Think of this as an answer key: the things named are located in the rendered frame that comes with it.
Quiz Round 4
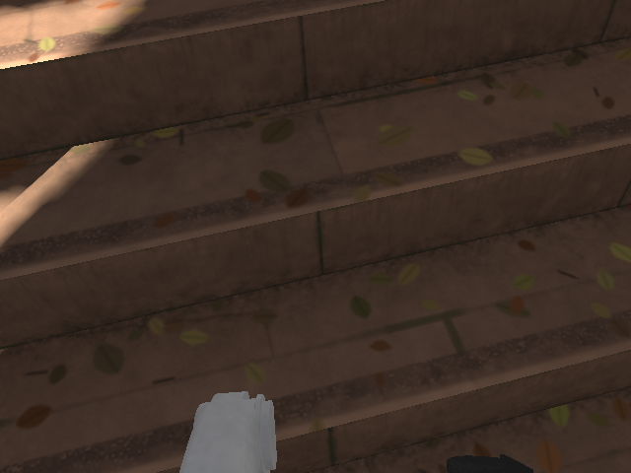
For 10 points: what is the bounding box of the left robot thigh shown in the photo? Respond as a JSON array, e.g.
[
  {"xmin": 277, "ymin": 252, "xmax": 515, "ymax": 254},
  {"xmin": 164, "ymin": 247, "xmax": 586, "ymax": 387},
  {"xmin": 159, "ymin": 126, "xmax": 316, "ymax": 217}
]
[{"xmin": 179, "ymin": 391, "xmax": 277, "ymax": 473}]

